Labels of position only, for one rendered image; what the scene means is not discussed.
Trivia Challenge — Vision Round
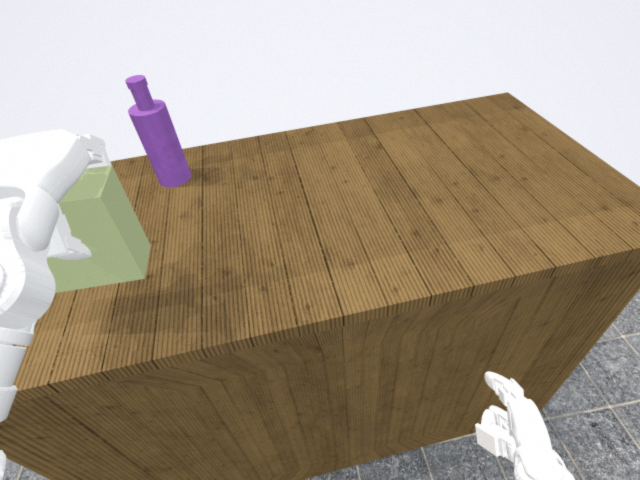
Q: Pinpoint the sponge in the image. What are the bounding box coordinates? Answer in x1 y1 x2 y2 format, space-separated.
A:
47 165 151 293

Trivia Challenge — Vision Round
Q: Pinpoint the robot right hand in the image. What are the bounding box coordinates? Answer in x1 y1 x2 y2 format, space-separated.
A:
475 371 552 463

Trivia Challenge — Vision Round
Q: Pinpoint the robot left hand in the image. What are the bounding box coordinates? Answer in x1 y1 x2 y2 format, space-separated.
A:
0 129 111 260

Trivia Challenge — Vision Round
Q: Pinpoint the left robot forearm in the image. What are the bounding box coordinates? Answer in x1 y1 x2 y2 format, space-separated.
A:
0 179 59 422

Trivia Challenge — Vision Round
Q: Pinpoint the right robot forearm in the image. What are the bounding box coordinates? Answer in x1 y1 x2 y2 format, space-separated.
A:
513 443 575 480

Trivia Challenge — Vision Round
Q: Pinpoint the table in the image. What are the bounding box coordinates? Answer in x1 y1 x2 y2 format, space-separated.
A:
0 92 640 480

